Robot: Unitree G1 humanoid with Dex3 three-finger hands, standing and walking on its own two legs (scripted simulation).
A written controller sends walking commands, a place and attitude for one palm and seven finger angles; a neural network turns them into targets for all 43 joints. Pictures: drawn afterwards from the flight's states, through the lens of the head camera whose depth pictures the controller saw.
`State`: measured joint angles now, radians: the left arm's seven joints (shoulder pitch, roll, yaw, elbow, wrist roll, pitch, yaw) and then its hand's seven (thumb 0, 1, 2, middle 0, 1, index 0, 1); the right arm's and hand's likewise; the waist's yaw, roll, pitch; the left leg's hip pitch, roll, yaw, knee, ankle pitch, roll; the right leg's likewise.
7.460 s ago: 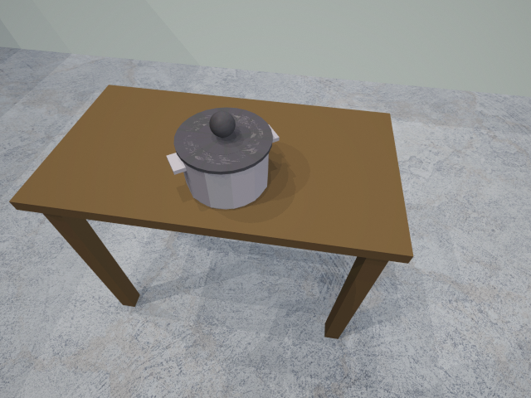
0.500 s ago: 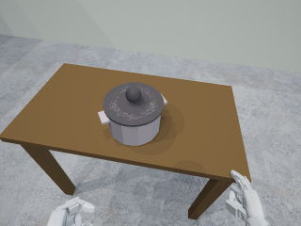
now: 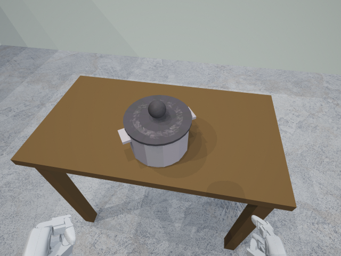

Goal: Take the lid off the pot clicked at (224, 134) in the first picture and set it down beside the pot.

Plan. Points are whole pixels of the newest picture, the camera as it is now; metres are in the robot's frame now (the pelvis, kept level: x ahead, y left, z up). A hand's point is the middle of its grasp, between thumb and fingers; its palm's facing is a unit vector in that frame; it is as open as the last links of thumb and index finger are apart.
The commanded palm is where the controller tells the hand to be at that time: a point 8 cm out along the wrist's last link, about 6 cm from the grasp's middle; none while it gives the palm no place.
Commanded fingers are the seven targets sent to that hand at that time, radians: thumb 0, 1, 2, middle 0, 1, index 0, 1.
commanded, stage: raise the hand higher, near the body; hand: left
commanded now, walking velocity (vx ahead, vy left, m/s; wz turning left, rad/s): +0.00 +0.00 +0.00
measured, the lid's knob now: (157, 109) +0.49 +0.09 +0.06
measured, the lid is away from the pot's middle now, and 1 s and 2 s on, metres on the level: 0.00 0.00 0.00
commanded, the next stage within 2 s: reach forward and open the fingers in 0.50 s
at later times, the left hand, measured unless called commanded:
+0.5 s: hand (55, 212) +0.17 +0.24 +0.09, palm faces +0.30 -0.86 -0.41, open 3.1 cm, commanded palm +0.12 +0.27 +0.12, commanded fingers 0.00 0.90 0.90 -1.30 -1.50 -1.30 -1.50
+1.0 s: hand (41, 198) +0.19 +0.27 +0.10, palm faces -0.24 -0.03 -0.97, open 3.4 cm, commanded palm +0.18 +0.26 +0.16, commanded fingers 0.00 0.26 1.19 -1.05 -0.76 -1.05 -0.76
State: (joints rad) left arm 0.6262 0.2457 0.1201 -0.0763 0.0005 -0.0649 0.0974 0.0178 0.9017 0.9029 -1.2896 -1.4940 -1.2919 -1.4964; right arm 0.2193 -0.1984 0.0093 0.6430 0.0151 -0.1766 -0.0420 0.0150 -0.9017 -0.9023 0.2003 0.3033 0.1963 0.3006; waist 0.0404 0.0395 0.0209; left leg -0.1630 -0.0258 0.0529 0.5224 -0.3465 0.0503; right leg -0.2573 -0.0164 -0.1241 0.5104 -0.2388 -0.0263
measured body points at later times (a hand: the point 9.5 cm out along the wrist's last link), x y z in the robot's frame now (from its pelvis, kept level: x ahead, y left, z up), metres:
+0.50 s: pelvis +0.01 +0.00 +0.00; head +0.01 -0.01 +0.45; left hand +0.15 +0.28 +0.11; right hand +0.20 -0.20 -0.08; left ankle -0.04 +0.08 -0.73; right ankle +0.02 -0.10 -0.73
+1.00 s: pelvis +0.00 +0.00 +0.01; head +0.02 -0.05 +0.45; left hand +0.20 +0.27 +0.16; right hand +0.22 -0.22 -0.09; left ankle -0.04 +0.08 -0.73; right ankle +0.02 -0.10 -0.73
